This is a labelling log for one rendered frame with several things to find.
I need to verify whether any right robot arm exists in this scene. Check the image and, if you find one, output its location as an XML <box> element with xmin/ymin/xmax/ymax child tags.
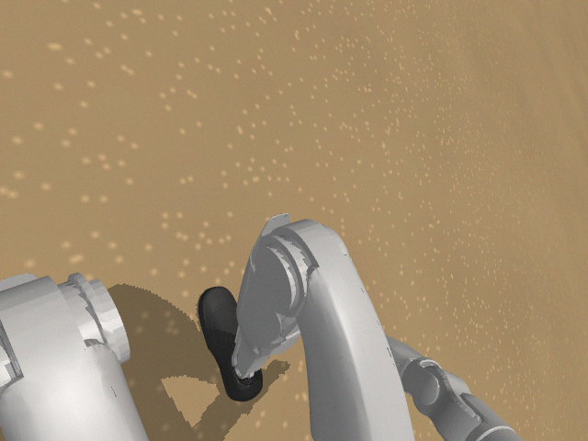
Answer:
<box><xmin>401</xmin><ymin>357</ymin><xmax>524</xmax><ymax>441</ymax></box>

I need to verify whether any right robot hand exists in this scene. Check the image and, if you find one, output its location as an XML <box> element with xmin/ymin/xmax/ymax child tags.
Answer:
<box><xmin>385</xmin><ymin>334</ymin><xmax>423</xmax><ymax>378</ymax></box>

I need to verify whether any right robot foot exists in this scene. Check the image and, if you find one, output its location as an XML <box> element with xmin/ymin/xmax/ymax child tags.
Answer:
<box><xmin>198</xmin><ymin>287</ymin><xmax>263</xmax><ymax>401</ymax></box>

